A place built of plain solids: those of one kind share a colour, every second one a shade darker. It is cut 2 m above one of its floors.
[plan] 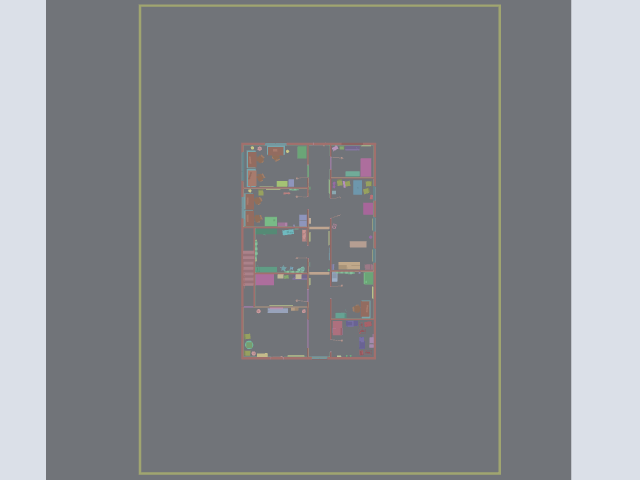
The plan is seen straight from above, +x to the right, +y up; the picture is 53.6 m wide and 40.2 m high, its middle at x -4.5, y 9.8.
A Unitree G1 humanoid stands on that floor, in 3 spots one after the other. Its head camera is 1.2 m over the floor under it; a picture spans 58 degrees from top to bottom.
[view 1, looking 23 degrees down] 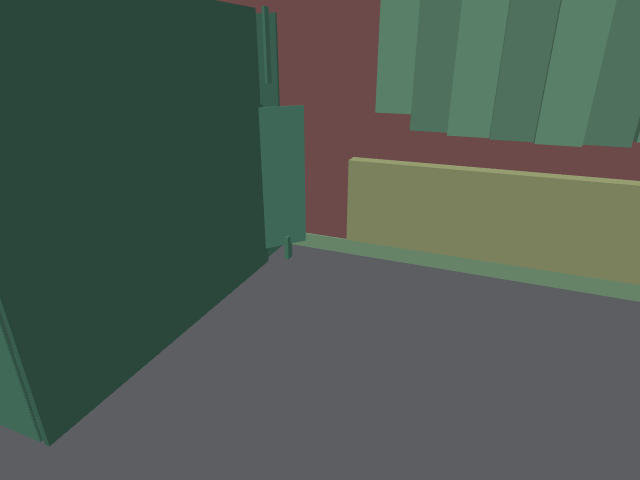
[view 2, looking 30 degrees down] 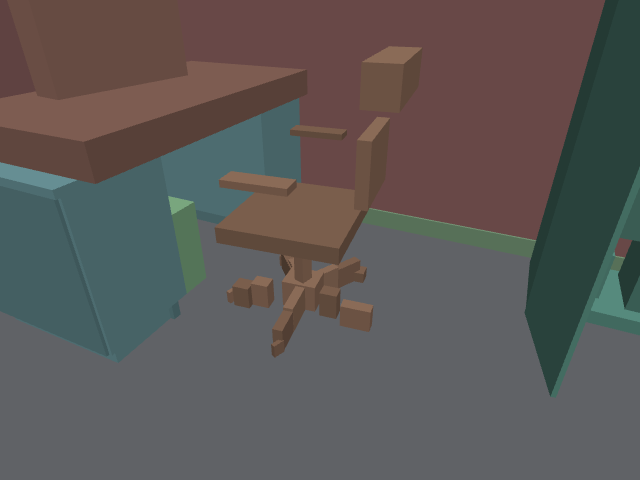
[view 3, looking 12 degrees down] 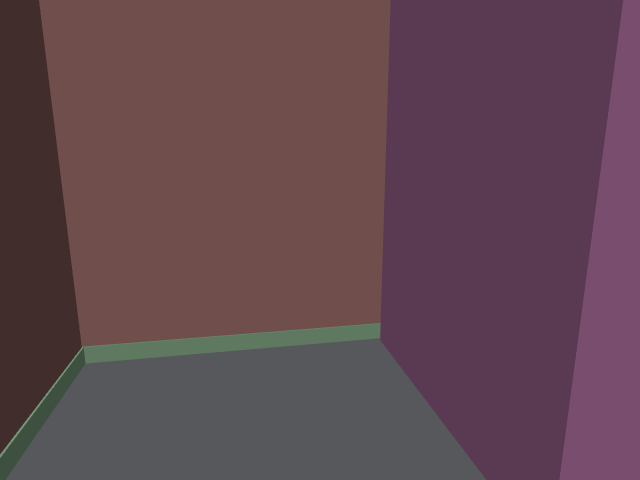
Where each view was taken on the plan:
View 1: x -7.45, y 8.80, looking -158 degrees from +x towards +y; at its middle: low_rail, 2.90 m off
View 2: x -2.10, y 5.40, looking -65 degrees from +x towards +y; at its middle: task_chair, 1.48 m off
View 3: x -7.45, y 5.15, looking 169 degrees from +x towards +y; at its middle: wall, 2.59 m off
